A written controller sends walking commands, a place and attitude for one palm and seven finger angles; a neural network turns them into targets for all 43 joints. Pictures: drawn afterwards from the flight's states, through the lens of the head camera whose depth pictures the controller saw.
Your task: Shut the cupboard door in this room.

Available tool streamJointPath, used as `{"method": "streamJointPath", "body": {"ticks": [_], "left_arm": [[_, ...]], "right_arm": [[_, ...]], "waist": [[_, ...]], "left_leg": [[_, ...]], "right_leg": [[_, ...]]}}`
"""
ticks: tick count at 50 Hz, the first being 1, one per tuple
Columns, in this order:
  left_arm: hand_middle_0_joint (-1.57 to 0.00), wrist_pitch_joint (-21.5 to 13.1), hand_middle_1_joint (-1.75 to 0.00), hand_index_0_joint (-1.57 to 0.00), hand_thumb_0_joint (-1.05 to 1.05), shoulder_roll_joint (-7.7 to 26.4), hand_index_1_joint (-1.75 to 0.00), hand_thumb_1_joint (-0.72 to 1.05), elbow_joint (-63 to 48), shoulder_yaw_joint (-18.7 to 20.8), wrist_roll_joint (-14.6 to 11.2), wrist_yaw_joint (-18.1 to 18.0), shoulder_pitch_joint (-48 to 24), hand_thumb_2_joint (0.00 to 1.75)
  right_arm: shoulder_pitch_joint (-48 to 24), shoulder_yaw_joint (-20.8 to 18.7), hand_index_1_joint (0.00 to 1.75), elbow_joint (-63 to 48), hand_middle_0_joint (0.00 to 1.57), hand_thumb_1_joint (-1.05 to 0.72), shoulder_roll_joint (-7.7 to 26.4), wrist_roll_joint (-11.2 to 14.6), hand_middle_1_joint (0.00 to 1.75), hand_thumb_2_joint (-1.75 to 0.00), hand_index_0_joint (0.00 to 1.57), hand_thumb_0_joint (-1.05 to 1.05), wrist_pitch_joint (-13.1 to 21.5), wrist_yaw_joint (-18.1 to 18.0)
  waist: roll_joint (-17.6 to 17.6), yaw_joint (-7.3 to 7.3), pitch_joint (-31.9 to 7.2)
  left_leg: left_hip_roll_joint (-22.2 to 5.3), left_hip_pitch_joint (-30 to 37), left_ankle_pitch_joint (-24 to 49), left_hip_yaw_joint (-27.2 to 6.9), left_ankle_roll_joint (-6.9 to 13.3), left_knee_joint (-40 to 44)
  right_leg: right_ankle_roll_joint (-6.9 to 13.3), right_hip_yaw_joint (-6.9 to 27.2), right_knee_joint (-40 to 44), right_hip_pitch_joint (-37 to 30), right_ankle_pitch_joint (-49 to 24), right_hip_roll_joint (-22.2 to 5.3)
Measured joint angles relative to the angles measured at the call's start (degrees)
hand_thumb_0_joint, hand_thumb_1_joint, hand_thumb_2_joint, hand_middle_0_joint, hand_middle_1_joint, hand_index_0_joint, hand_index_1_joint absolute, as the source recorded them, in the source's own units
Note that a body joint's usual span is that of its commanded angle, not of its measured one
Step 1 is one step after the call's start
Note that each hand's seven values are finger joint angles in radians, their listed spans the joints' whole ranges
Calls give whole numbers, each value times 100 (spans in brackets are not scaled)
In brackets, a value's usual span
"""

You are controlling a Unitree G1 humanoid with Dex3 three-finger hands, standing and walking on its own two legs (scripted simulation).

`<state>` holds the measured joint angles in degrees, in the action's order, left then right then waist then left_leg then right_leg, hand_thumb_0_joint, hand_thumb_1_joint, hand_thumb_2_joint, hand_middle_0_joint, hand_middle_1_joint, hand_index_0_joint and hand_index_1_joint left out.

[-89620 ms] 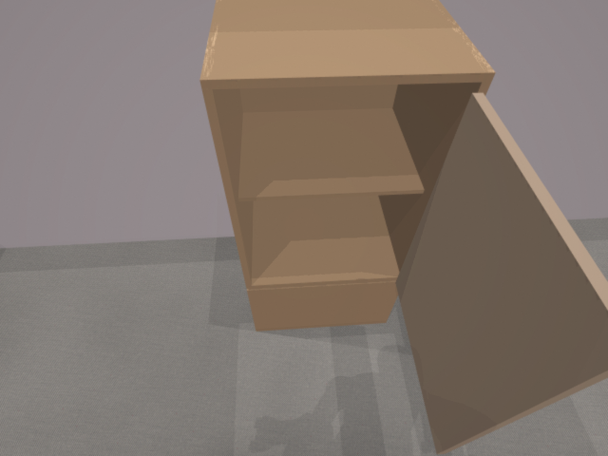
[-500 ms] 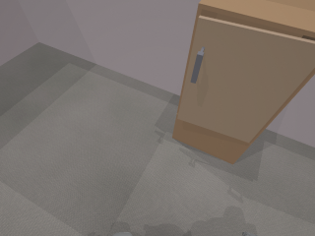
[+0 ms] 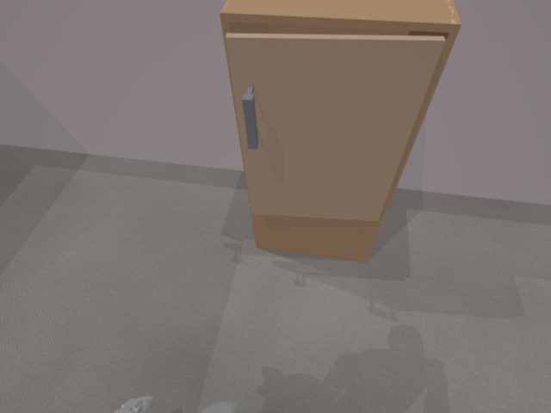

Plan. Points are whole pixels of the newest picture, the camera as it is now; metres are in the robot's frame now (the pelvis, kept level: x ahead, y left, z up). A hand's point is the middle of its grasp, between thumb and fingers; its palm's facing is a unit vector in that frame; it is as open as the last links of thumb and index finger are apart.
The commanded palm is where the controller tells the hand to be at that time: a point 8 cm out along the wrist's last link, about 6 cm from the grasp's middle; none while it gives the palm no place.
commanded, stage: take the last steps up to it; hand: left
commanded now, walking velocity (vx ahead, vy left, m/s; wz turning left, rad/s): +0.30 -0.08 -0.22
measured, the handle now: (252, 117) +0.71 +0.08 -0.01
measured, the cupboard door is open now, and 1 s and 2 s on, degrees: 5 5 5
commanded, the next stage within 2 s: come to a stop and stand still in 0.68 s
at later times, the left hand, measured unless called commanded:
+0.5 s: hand (198, 378) +0.20 +0.15 -0.16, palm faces -0.14 -0.98 -0.16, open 7.4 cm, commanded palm none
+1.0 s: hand (240, 352) +0.24 +0.09 -0.18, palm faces -0.02 -0.99 -0.15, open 7.4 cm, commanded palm none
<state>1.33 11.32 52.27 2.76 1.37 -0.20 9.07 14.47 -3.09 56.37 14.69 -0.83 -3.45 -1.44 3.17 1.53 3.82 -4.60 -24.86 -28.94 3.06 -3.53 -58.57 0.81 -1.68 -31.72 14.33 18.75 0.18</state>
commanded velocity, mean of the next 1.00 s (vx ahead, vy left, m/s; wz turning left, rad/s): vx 0.10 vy -0.03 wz -0.06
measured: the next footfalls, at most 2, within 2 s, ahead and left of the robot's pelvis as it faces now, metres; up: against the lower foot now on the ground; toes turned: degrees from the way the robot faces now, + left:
left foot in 0.20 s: +0.07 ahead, +0.12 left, +0.00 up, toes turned +3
right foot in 0.56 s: +0.22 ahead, -0.19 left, +0.00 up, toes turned -8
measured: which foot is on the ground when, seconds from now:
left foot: up 0.00-0.18, down 0.20-0.58, up 0.60-0.86, down 0.88-1.00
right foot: down 0.00-0.20, up 0.22-0.54, down 0.56-1.00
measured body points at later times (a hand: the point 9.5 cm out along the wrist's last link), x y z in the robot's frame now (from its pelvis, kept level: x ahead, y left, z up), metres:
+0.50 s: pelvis +0.10 -0.02 +0.01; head +0.13 -0.01 +0.46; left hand +0.20 +0.20 -0.15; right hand +0.00 -0.24 -0.13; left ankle +0.03 +0.12 -0.73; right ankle +0.14 -0.16 -0.70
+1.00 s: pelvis +0.23 -0.07 +0.01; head +0.25 -0.05 +0.45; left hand +0.25 +0.14 -0.17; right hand +0.30 -0.31 -0.13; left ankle +0.26 +0.03 -0.73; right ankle +0.16 -0.16 -0.73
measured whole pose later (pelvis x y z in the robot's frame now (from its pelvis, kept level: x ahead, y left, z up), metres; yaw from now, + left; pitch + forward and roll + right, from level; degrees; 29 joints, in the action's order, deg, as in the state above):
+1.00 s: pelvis +0.23 -0.07 +0.01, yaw -6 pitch +0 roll +0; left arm 0.5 8.3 63.1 1.2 0.6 -2.2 16.3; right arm 8.7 -0.3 59.1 8.0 -0.4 0.9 -2.0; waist -2.6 -1.9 1.9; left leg -1.9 -14.8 -14.3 6.6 1.4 -29.1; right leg 1.1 -6.4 -27.1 6.9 19.2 -0.1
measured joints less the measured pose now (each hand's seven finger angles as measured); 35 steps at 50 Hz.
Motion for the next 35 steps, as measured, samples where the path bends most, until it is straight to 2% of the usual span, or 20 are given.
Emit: {"method": "streamJointPath", "body": {"ticks": [2,4,7,9,10,12,15,17,19,23,26,28,29,31,33,35], "left_arm": [[-20,19,-30,-20,0,-36,-30,91,64,-13,5,-32,68,90],[-20,36,-30,-20,0,-48,-30,91,132,-14,15,-27,142,90],[-20,37,-30,-20,0,-37,-30,91,237,14,29,23,261,90],[-20,35,-30,-20,0,-15,-30,91,297,43,4,59,382,90],[-20,43,-30,-20,0,-8,-30,91,315,60,-13,79,454,90],[-20,99,-30,-20,0,58,-30,91,409,102,-4,116,535,90],[-20,133,-30,-19,1,131,-30,91,541,157,50,205,535,90],[-20,103,-30,-19,1,142,-30,91,547,172,44,240,478,90],[-20,70,-29,-19,1,122,-30,91,519,161,27,251,405,90],[-20,20,-29,-19,1,58,-30,91,473,111,11,254,207,90],[-20,-32,-29,-19,1,8,-30,91,465,86,12,262,72,90],[-20,-131,-29,-19,1,7,-30,91,440,74,16,265,45,90],[-20,-218,-29,-19,0,-12,-30,91,452,82,24,239,19,90],[-20,-326,-29,-19,0,-123,-30,91,502,64,-3,162,-19,90],[-20,-341,-29,-19,0,-210,-30,91,551,32,-20,85,44,90],[-20,-348,-30,-20,0,-241,-30,93,607,78,-40,-30,148,90]], "right_arm": [[-32,14,30,-4,20,-91,-42,-2,30,-90,20,1,20,21],[-29,32,30,-40,20,-91,-116,-17,30,-90,20,1,48,52],[18,65,30,-88,20,-91,-243,-46,30,-90,20,1,137,104],[99,115,30,-124,20,-91,-303,-67,30,-90,20,1,265,122],[149,132,30,-148,20,-91,-315,-95,30,-90,20,1,354,123],[208,186,30,-143,20,-91,-418,-155,30,-90,20,1,468,91],[444,251,30,-112,20,-91,-539,-170,30,-90,21,0,573,44],[606,280,30,-13,20,-91,-583,-161,30,-90,21,0,614,16],[742,285,30,114,20,-90,-598,-149,30,-90,21,0,627,8],[929,235,30,352,20,-90,-598,-147,30,-90,21,0,588,29],[1022,175,30,505,20,-90,-577,-142,30,-90,21,0,518,53],[1129,149,30,596,20,-90,-573,-106,30,-90,21,1,471,74],[1135,137,30,657,20,-90,-561,-69,30,-90,21,1,439,91],[978,107,30,753,20,-90,-506,-24,30,-90,21,1,310,105],[776,71,30,759,20,-91,-482,-24,30,-90,20,1,257,99],[587,46,30,670,20,-91,-480,-43,30,-90,20,1,285,95]], "waist": [[-68,-1,-28],[-155,-8,-88],[-294,-59,-186],[-367,-85,-270],[-370,-80,-330],[-517,-51,-369],[-623,9,-392],[-625,0,-365],[-582,-15,-322],[-485,36,-189],[-407,118,-87],[-400,129,-73],[-367,97,-54],[-210,78,39],[-171,56,39],[-179,29,-19]], "left_leg": [[63,-108,174,-13,-27,-50],[90,-65,315,22,-37,297],[121,255,470,106,21,1252],[149,671,766,172,74,2214],[140,773,934,152,212,2514],[143,788,966,272,395,2380],[112,1130,1012,389,391,2756],[78,1417,1151,437,333,3160],[27,1675,1239,483,308,3492],[-72,2042,1202,565,180,3772],[-171,2196,943,603,38,3602],[-237,2185,602,591,-53,3186],[-307,2032,386,557,27,2714],[-300,1462,-120,153,227,1286],[-174,848,11,-40,321,195],[-114,397,291,-24,327,-103]], "right_leg": [[7,64,161,-95,-84,-7],[4,110,283,-175,-117,-15],[-4,171,332,-260,-71,-6],[-27,218,155,-237,81,27],[20,228,-114,-121,332,63],[93,279,-1181,283,869,75],[94,174,-2614,930,586,32],[43,107,-2886,1216,264,-41],[-3,41,-2696,1374,23,-128],[-20,-109,-1602,1353,-265,-287],[13,-236,-739,1078,-401,-283],[88,-294,-100,698,-569,-233],[131,-317,-104,666,-727,-201],[173,-439,-331,600,-480,-111],[200,-514,-101,370,-384,-64],[198,-571,298,112,-491,-21]]}}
